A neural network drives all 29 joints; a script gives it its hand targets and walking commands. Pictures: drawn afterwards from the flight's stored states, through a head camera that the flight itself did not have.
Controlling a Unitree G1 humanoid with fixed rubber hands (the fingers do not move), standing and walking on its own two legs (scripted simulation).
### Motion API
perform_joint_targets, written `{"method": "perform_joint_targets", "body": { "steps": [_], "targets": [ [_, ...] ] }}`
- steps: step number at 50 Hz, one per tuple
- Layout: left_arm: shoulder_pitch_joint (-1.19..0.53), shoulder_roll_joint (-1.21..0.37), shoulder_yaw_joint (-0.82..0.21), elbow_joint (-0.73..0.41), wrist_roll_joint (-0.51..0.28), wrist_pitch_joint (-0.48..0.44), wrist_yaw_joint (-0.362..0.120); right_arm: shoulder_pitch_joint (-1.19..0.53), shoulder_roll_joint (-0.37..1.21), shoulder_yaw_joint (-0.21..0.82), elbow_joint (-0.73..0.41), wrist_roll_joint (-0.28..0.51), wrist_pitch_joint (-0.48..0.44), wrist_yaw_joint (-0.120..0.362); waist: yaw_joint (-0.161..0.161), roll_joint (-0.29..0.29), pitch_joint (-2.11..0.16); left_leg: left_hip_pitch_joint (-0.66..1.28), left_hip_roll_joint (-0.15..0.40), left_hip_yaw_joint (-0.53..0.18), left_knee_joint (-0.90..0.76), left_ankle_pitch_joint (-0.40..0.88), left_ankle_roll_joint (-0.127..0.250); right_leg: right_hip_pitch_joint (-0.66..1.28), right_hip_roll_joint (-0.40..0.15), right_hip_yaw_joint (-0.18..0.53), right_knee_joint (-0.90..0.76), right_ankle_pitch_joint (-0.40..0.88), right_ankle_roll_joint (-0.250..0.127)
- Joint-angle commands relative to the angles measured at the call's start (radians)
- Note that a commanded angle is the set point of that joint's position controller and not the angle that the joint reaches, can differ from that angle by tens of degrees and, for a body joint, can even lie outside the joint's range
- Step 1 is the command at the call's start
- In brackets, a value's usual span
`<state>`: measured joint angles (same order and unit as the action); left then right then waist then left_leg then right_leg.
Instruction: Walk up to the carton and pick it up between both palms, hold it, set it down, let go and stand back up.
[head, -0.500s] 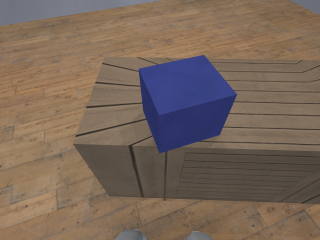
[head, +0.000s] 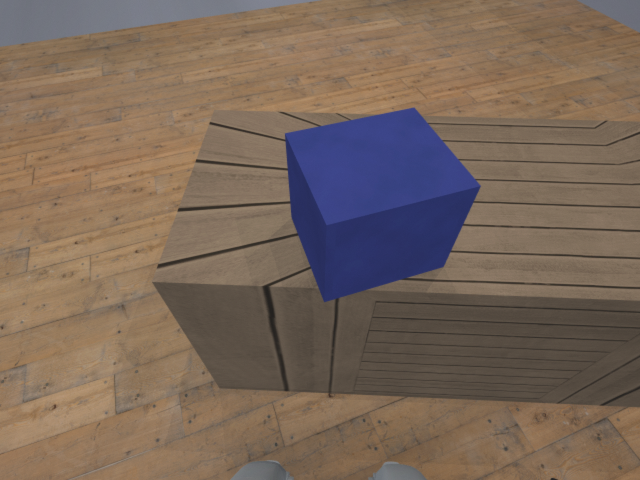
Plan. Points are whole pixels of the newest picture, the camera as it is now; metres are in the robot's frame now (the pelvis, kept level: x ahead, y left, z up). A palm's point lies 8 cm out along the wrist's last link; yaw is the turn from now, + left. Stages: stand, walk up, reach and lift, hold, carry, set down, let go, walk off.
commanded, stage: walk up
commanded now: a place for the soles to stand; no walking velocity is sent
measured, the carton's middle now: (369, 204) +0.55 -0.07 -0.02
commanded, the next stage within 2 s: none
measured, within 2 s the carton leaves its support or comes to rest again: neither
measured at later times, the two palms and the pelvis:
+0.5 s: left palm out of the picture +0.06 +0.32 -0.11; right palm out of the picture +0.07 -0.30 -0.11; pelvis -0.01 +0.01 +0.00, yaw +0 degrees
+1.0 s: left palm out of the picture +0.05 +0.33 -0.11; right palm out of the picture +0.07 -0.29 -0.10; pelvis -0.01 +0.02 +0.00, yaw +0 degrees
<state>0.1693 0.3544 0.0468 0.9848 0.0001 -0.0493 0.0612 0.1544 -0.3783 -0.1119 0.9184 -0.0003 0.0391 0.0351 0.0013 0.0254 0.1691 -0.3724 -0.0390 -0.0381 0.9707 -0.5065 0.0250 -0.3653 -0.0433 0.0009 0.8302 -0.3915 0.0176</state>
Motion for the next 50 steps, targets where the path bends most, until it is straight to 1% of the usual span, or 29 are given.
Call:
{"method": "perform_joint_targets", "body": {
  "steps": [1,2,3,4,6,9,11,13,14,15,16,17,20,22,24,25,26,27,30,35,37,38,39,40,41,43,47,49,50],
  "targets": [
    [-0.060,0.327,0.071,-0.097,0.019,-0.014,-0.001,0.125,-0.208,-0.041,-0.040,-0.026,-0.040,-0.015,-0.061,-0.183,-0.201,0.131,0.049,-0.004,-0.351,0.108,0.027,0.017,-0.227,0.241,-0.188,0.295,-0.198],
    [-0.091,0.272,0.053,-0.111,0.011,-0.002,0.000,0.161,-0.249,-0.050,-0.033,-0.041,-0.048,-0.022,-0.081,-0.045,-0.175,0.199,0.112,-0.177,-0.514,0.119,0.039,-0.100,-0.135,0.141,-0.006,0.262,-0.129],
    [-0.085,0.203,0.036,-0.118,-0.002,0.007,0.006,0.084,-0.336,-0.059,-0.070,-0.049,-0.053,-0.025,-0.056,0.238,-0.112,0.181,0.281,-0.520,-0.651,0.177,0.089,-0.273,0.033,0.004,0.146,-0.096,-0.047],
    [-0.113,0.272,0.056,-0.103,0.000,0.016,0.019,0.068,-0.351,-0.061,-0.077,-0.036,-0.052,-0.024,-0.074,0.136,-0.096,0.107,0.326,-0.588,-0.672,0.238,0.124,-0.233,0.058,0.084,0.222,-0.260,-0.047],
    [-0.082,0.276,0.061,-0.088,-0.010,0.019,0.016,0.026,-0.303,-0.045,-0.083,-0.033,-0.056,-0.033,-0.039,0.058,-0.088,0.155,0.283,-0.507,-0.583,0.393,0.143,-0.226,0.037,0.083,0.259,-0.230,-0.052],
    [-0.028,0.263,0.064,-0.068,-0.006,0.004,0.004,0.040,-0.259,-0.037,-0.085,-0.033,-0.059,-0.037,-0.028,0.082,-0.149,0.218,0.246,-0.411,-0.497,0.576,0.162,-0.164,-0.001,0.027,0.184,-0.194,-0.047],
    [-0.026,0.246,0.061,-0.071,-0.006,-0.004,0.003,0.055,-0.262,-0.038,-0.077,-0.034,-0.057,-0.039,-0.030,0.100,-0.173,0.228,0.255,-0.384,-0.444,0.673,0.190,-0.097,-0.005,-0.001,0.044,-0.196,-0.050],
    [0.039,0.224,0.058,-0.039,-0.002,-0.020,0.006,-0.019,-0.244,-0.026,-0.094,-0.024,-0.047,-0.035,0.025,0.069,-0.191,0.098,0.212,-0.285,-0.360,0.674,0.174,0.113,0.016,-0.050,-0.205,0.000,-0.062],
    [0.089,0.252,0.062,-0.022,0.011,-0.032,0.011,-0.037,-0.217,-0.017,-0.105,-0.014,-0.041,-0.029,0.053,0.031,-0.219,-0.027,0.181,-0.223,-0.280,0.613,0.114,0.273,-0.003,0.008,-0.290,0.135,-0.080],
    [0.147,0.357,0.086,-0.025,0.032,-0.044,0.020,-0.074,-0.186,-0.010,-0.142,-0.003,-0.037,-0.024,0.091,-0.160,-0.242,-0.193,0.055,-0.120,-0.049,0.486,0.036,0.349,-0.192,0.338,-0.398,0.097,-0.158],
    [0.128,0.403,0.093,-0.030,0.026,-0.043,0.015,-0.065,-0.184,-0.014,-0.139,-0.013,-0.022,-0.031,0.078,-0.242,-0.213,-0.217,-0.034,-0.063,0.076,-0.083,0.009,0.257,-0.392,0.554,-0.470,0.169,-0.285],
    [0.076,0.408,0.098,-0.045,0.023,-0.040,0.011,-0.066,-0.221,-0.025,-0.121,-0.018,-0.012,-0.036,0.059,-0.157,-0.176,-0.187,-0.011,-0.123,0.164,-0.131,-0.002,0.182,-0.404,0.571,-0.477,0.112,-0.327],
    [0.007,0.344,0.087,-0.075,0.026,-0.035,0.012,-0.002,-0.205,-0.027,-0.085,-0.025,-0.022,-0.020,0.010,-0.150,-0.120,-0.159,0.068,-0.074,0.050,-0.069,-0.009,0.143,-0.295,0.368,-0.361,0.237,-0.280],
    [0.023,0.341,0.085,-0.079,0.032,-0.032,0.004,0.027,-0.201,-0.032,-0.069,-0.025,-0.032,-0.012,0.008,-0.173,-0.155,-0.086,0.062,-0.025,-0.091,-0.091,0.004,0.128,-0.278,0.326,-0.317,0.277,-0.266],
    [-0.038,0.339,0.077,-0.090,0.024,-0.019,-0.004,0.106,-0.201,-0.037,-0.043,-0.026,-0.040,-0.010,-0.048,-0.167,-0.185,0.101,0.052,-0.001,-0.315,0.084,0.022,0.034,-0.243,0.267,-0.244,0.219,-0.219],
    [-0.071,0.297,0.060,-0.101,0.017,-0.008,-0.004,0.158,-0.222,-0.046,-0.030,-0.037,-0.045,-0.015,-0.081,-0.108,-0.185,0.204,0.053,-0.063,-0.433,0.114,0.037,-0.063,-0.183,0.193,-0.135,0.200,-0.163],
    [-0.079,0.226,0.044,-0.111,0.004,0.004,-0.001,0.145,-0.300,-0.058,-0.049,-0.056,-0.052,-0.025,-0.073,0.163,-0.138,0.214,0.227,-0.440,-0.626,0.101,0.073,-0.217,-0.032,0.047,0.121,0.082,-0.072],
    [-0.097,0.243,0.046,-0.109,0.000,0.014,0.011,0.070,-0.345,-0.057,-0.078,-0.036,-0.055,-0.026,-0.062,0.158,-0.078,0.098,0.319,-0.588,-0.700,0.134,0.119,-0.247,0.063,0.052,0.179,-0.234,-0.049],
    [-0.065,0.272,0.058,-0.073,-0.006,0.018,0.004,0.017,-0.286,-0.040,-0.075,-0.033,-0.061,-0.036,-0.029,0.055,-0.077,0.153,0.248,-0.488,-0.600,0.272,0.125,-0.219,0.022,0.078,0.232,-0.188,-0.053],
    [-0.027,0.252,0.062,-0.067,-0.002,-0.003,-0.004,0.065,-0.267,-0.036,-0.070,-0.034,-0.061,-0.038,-0.039,0.087,-0.161,0.224,0.247,-0.412,-0.491,0.538,0.174,-0.108,-0.004,0.003,0.035,-0.182,-0.045],
    [0.033,0.232,0.060,-0.042,0.000,-0.016,-0.001,0.012,-0.258,-0.031,-0.077,-0.030,-0.053,-0.034,0.008,0.078,-0.189,0.137,0.230,-0.335,-0.422,0.587,0.178,0.058,0.011,-0.041,-0.150,-0.054,-0.059],
    [0.072,0.238,0.059,-0.027,0.007,-0.026,0.003,-0.030,-0.235,-0.021,-0.096,-0.022,-0.046,-0.030,0.040,0.054,-0.194,0.011,0.193,-0.261,-0.361,0.561,0.139,0.213,0.010,-0.033,-0.267,0.097,-0.070],
    [0.122,0.301,0.072,-0.020,0.024,-0.040,0.011,-0.061,-0.194,-0.008,-0.115,-0.010,-0.042,-0.022,0.074,-0.047,-0.217,-0.137,0.125,-0.187,-0.211,0.513,0.065,0.330,-0.098,0.172,-0.343,0.103,-0.117],
    [0.156,0.404,0.095,-0.025,0.033,-0.047,0.015,-0.066,-0.171,-0.007,-0.134,-0.012,-0.036,-0.023,0.095,-0.235,-0.207,-0.231,-0.028,-0.057,0.031,0.228,0.014,0.302,-0.320,0.500,-0.459,0.097,-0.238],
    [0.106,0.398,0.094,-0.036,0.023,-0.042,0.008,-0.057,-0.205,-0.018,-0.119,-0.018,-0.022,-0.034,0.064,-0.183,-0.184,-0.189,-0.022,-0.097,0.117,-0.122,0.003,0.211,-0.413,0.555,-0.475,0.155,-0.323],
    [0.032,0.371,0.092,-0.071,0.019,-0.040,0.011,-0.026,-0.219,-0.024,-0.096,-0.019,-0.020,-0.026,0.032,-0.129,-0.130,-0.181,0.032,-0.102,0.153,-0.066,-0.012,0.161,-0.355,0.462,-0.432,0.176,-0.323],
    [0.029,0.349,0.086,-0.082,0.029,-0.029,0.002,0.044,-0.204,-0.031,-0.066,-0.026,-0.035,-0.010,0.004,-0.179,-0.164,-0.067,0.065,-0.021,-0.150,-0.070,0.006,0.145,-0.288,0.326,-0.308,0.304,-0.264],
    [-0.042,0.323,0.068,-0.096,0.019,-0.015,-0.005,0.138,-0.204,-0.037,-0.037,-0.031,-0.046,-0.013,-0.061,-0.158,-0.196,0.148,0.045,-0.018,-0.385,0.115,0.031,0.017,-0.226,0.233,-0.195,0.269,-0.196],
    [-0.069,0.265,0.053,-0.113,0.010,-0.004,-0.004,0.168,-0.257,-0.049,-0.036,-0.048,-0.053,-0.021,-0.078,0.016,-0.174,0.211,0.137,-0.251,-0.559,0.119,0.048,-0.108,-0.118,0.121,0.014,0.221,-0.117]
  ]
}}
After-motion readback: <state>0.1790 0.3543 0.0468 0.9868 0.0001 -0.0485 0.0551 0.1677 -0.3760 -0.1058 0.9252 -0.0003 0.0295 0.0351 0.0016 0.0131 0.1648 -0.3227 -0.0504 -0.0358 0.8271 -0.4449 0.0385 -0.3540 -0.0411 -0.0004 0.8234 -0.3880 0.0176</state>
